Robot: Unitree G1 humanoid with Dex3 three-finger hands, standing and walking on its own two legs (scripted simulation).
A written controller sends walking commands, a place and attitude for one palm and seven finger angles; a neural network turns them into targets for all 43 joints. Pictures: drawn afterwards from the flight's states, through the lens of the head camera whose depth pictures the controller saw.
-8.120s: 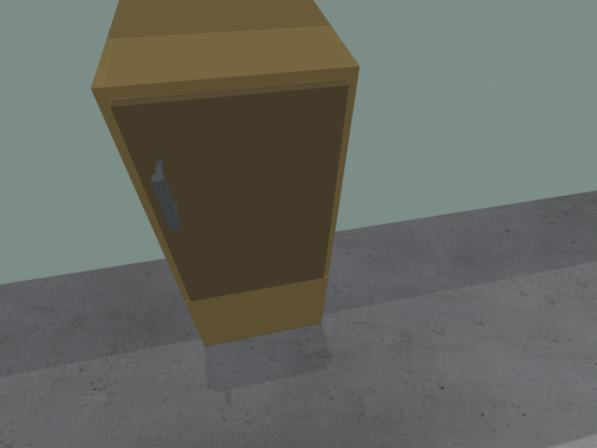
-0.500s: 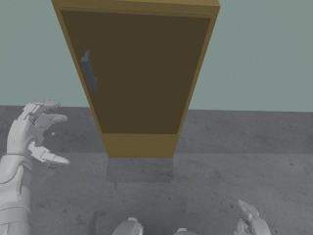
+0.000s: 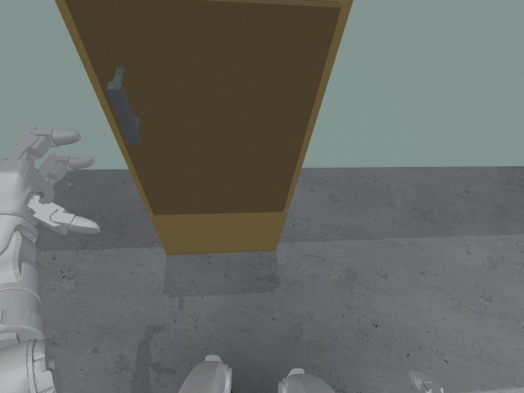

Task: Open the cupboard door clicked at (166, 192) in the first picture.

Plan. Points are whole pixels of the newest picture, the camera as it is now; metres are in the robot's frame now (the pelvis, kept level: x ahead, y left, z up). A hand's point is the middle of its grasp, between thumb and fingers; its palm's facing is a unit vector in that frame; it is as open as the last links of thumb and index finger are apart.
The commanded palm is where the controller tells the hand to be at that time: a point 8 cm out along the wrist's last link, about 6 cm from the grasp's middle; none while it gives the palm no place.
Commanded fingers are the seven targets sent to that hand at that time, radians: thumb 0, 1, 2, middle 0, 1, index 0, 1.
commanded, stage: move the hooked fingers beside the handle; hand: left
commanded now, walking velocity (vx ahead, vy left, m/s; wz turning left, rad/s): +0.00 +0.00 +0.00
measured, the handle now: (127, 108) +0.55 +0.25 +0.07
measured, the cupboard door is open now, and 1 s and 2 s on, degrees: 0 0 0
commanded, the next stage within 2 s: slide the fingers in behind the handle in 1.62 s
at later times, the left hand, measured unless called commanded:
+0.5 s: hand (78, 150) +0.45 +0.30 +0.07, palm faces +0.09 -1.00 -0.01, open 14.0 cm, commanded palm +0.44 +0.34 +0.06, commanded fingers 0.00 -0.50 0.30 -0.30 -1.20 -0.30 -1.20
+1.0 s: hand (92, 128) +0.51 +0.30 +0.06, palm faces +0.09 -1.00 -0.02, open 14.0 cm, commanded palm +0.49 +0.34 +0.06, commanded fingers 0.00 -0.50 0.30 -0.30 -1.20 -0.30 -1.20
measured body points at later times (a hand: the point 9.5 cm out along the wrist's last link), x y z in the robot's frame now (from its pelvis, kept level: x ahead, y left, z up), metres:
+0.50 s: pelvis +0.00 +0.01 -0.01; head +0.11 +0.05 +0.43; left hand +0.44 +0.35 +0.07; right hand +0.04 -0.27 -0.10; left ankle +0.04 +0.07 -0.67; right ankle +0.00 -0.11 -0.67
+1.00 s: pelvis +0.01 +0.01 -0.01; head +0.15 +0.05 +0.41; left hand +0.50 +0.35 +0.06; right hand +0.00 -0.27 -0.10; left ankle +0.04 +0.07 -0.67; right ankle +0.00 -0.11 -0.67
